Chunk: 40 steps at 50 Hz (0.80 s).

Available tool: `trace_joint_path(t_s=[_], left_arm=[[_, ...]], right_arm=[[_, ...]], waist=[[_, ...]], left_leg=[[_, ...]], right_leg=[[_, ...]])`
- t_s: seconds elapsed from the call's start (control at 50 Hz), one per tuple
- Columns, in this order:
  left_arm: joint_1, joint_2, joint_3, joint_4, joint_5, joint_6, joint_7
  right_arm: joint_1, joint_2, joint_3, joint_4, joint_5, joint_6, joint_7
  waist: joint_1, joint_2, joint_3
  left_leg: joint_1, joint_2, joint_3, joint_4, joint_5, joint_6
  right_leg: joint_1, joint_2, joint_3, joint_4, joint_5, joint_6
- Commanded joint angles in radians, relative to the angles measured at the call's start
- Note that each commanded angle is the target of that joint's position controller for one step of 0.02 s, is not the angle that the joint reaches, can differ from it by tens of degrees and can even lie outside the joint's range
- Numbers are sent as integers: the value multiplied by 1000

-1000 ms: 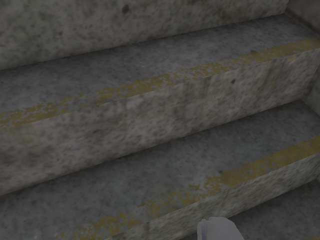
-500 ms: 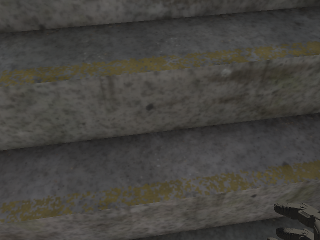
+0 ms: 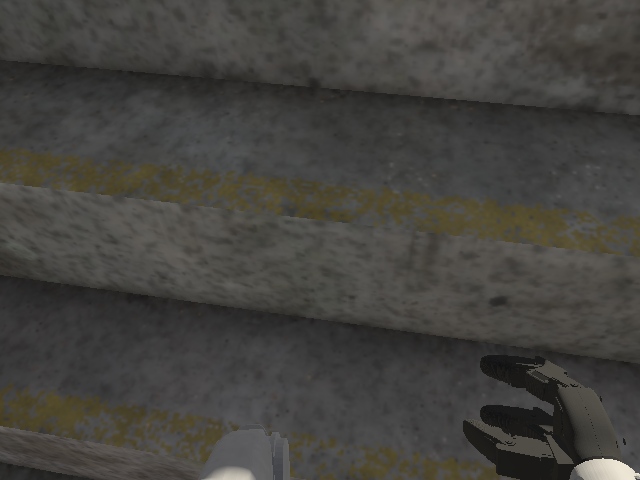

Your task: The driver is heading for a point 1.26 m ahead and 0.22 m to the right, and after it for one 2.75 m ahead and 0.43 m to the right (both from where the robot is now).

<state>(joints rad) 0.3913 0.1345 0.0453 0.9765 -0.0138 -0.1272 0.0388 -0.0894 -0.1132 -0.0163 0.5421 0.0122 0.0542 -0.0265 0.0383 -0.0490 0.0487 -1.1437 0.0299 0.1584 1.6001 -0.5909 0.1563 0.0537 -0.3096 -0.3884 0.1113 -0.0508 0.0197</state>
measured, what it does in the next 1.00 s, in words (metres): climbs: right foot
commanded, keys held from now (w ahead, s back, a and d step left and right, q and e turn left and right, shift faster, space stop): no key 1.00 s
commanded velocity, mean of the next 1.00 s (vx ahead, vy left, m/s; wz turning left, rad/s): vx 0.12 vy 0.00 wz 0.14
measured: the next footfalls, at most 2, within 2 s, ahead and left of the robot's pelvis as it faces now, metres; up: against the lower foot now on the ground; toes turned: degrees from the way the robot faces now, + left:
right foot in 0.60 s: +0.17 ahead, -0.06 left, +0.24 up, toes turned -1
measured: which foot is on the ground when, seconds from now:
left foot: down 0.00-1.00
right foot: down 0.00-0.00, up 0.02-0.58, down 0.60-1.00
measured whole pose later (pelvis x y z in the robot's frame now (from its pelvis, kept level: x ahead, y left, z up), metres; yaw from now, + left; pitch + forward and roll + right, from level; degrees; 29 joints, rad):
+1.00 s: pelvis +0.13 +0.01 +0.21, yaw +1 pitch +1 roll +0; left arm 0.36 0.12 -0.02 1.01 0.00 -0.05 0.07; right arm 0.37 -0.12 0.01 1.07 0.00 -0.03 -0.05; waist -0.02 0.02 -0.02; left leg -0.25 0.00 0.05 0.43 -0.19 0.03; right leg -0.21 0.06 -0.06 0.41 -0.21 -0.08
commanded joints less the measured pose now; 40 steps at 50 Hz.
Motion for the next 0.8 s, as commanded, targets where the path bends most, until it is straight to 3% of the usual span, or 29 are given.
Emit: trace_joint_path(t_s=[0.02, 0.04, 0.06, 0.08, 0.1, 0.12, 0.14, 0.16, 0.18, 0.26, 0.28, 0.3, 0.32, 0.36, 0.38, 0.44, 0.48, 0.5, 0.52, 0.54, 0.56, 0.58, 0.6, 0.62, 0.64, 0.66, 0.68, 0.72, 0.8], left_arm=[[41, 435, 76, -116, -58, -63, -51], [-83, 352, 74, -197, -33, -90, -104], [-183, 191, 51, -269, 13, -65, -131], [-241, 5, 9, -320, 31, -39, -103], [-278, -63, -7, -368, 42, -10, -77], [-210, -72, -22, -350, 74, 4, -65], [-136, -81, -31, -324, 90, 13, -55], [-94, -75, -37, -299, 89, 21, -44], [-75, -52, -35, -278, 72, 30, -34], [-111, -67, -49, -252, 41, 78, 9], [-109, -60, -44, -235, 34, 92, 15], [-108, -46, -34, -207, 15, 106, 29], [-104, -38, -31, -196, 16, 114, 36], [-133, -36, -25, -185, 22, 131, 30], [-101, -54, -26, -168, 40, 129, 23], [-83, -71, -24, -147, 42, 151, 11], [-108, -68, -40, -152, 32, 172, -4], [-128, -53, -43, -150, 27, 168, -8], [-138, -47, -48, -144, 7, 171, -7], [-186, -36, -52, -124, -15, 169, -5], [-168, -17, -43, -111, -14, 164, 7], [-96, -12, -43, -64, -16, 148, 13], [-75, -24, -50, -44, -5, 131, 18], [-71, -2, -53, -47, 21, 109, 22], [-94, 6, -54, -48, 29, 89, 22], [-89, -17, -61, -51, 29, 77, 15], [-48, 1, -56, -40, 26, 69, 11], [-26, 44, -48, -30, 19, 67, 10], [0, 20, -57, -19, 21, 70, 19]], right_arm=[[450, -103, -45, 29, -18, 4, -27], [485, -248, -95, 45, -38, 15, -42], [333, -338, -138, 46, -57, 20, -39], [221, -301, -112, 63, -74, 10, -28], [196, -253, -94, 106, -69, -14, -20], [152, -153, -67, 186, -34, -38, -7], [120, -93, -45, 230, -22, -62, 10], [134, -44, -30, 253, -22, -78, 19], [168, -22, -21, 279, -29, -92, 23], [281, -34, -13, 335, -26, -129, 1], [286, -56, -17, 330, -18, -143, 2], [299, -55, -12, 323, -24, -142, -5], [299, -49, -10, 320, -18, -142, -11], [294, -27, 0, 314, -18, -141, -27], [289, -32, -4, 313, -25, -150, -33], [281, -42, -3, 303, -33, -157, -60], [276, -74, -6, 303, -36, -141, -77], [271, -79, -11, 283, -41, -131, -88], [303, -95, -17, 276, -54, -114, -95], [402, -69, -16, 296, -61, -93, -95], [484, -83, -20, 317, -77, -76, -89], [495, -65, -15, 331, -73, -82, -76], [494, -73, -23, 347, -50, -90, -56], [506, -59, -24, 353, -24, -107, -32], [537, -54, -23, 376, 1, -122, -12], [497, -39, -11, 390, 12, -125, -2], [452, -35, -10, 391, 7, -122, 0], [428, -38, -7, 405, -3, -111, -3], [462, -47, 1, 452, -13, -101, -13]], waist=[[-217, -130, -593], [-207, 145, -639], [-162, 278, -625], [-122, 268, -583], [-55, 204, -393], [23, 123, -196], [74, 115, -90], [92, 93, -50], [88, 95, -50], [48, 76, -4], [41, 59, -6], [21, 90, -66], [18, 92, -69], [4, 99, -50], [13, 85, -76], [13, 110, -61], [17, 144, -51], [8, 171, -58], [-14, 210, -62], [-100, 238, -97], [-129, 309, -92], [-103, 257, -47], [-98, 152, -18], [-106, 22, -30], [-134, -36, -83], [-94, -25, -115], [-65, -15, -117], [-55, -22, -95], [-46, 15, -60]], left_leg=[[1049, -97, -327, -461, -52, 88], [1059, 18, -798, -868, -422, 82], [975, 100, -1096, -1146, -730, 29], [908, 137, -995, -1128, -536, -81], [722, 138, -828, -1034, -393, -91], [550, 100, -686, -925, -308, -89], [432, 71, -572, -867, -204, -76], [382, 62, -496, -870, -103, -69], [396, 76, -490, -904, -3, -58], [471, 117, -441, -984, 178, -37], [475, 120, -422, -1002, 199, -39], [537, 152, -431, -1041, 250, -24], [556, 155, -436, -1055, 235, -26], [568, 154, -418, -1086, 229, -32], [604, 142, -397, -1093, 234, -24], [648, 121, -378, -1119, 256, 3], [709, 109, -390, -1192, 216, -4], [718, 122, -394, -1221, 229, -6], [752, 131, -403, -1252, 197, 0], [831, 170, -432, -1350, 220, 22], [894, 192, -484, -1367, 252, 53], [848, 216, -477, -1328, 360, 59], [862, 173, -421, -1256, 448, 37], [844, 131, -354, -1174, 584, 3], [810, 92, -311, -1214, 639, -7], [843, 77, -281, -1244, 600, -6], [882, 71, -265, -1246, 559, -9], [901, 75, -258, -1254, 498, -13], [863, 90, -242, -1250, 458, -22]], right_leg=[[-314, 14, 174, 666, 1284, -225], [-479, 147, 260, 950, 477, -174], [-710, 296, 490, 1531, 82, -109], [-828, 345, 665, 1915, 96, -72], [-904, 343, 615, 1995, 149, -83], [-953, 331, 524, 1944, 254, -100], [-957, 335, 523, 1950, 262, -113], [-935, 339, 514, 1922, 262, -112], [-941, 360, 514, 1953, 266, -101], [-1054, 384, 546, 1869, 206, -61], [-1047, 394, 541, 1866, 236, -57], [-1028, 411, 495, 1943, 246, -56], [-1029, 396, 500, 1926, 254, -51], [-1017, 389, 489, 1902, 256, -41], [-988, 393, 491, 1847, 266, -49], [-906, 360, 441, 1619, 228, -37], [-811, 306, 385, 1291, 104, -33], [-717, 280, 375, 1073, 39, -51], [-640, 280, 359, 841, -134, -74], [-590, 331, 266, 701, -337, -88], [-532, 325, 282, 558, -463, -102], [-397, 306, 314, 403, -351, -123], [-356, 275, 382, 294, -225, -131], [-269, 208, 476, 287, -17, -138], [-189, 192, 491, 349, 198, -154], [-213, 188, 499, 338, 136, -168], [-232, 193, 506, 299, 48, -169], [-254, 200, 511, 263, -42, -169], [-250, 185, 519, 233, -75, -174]])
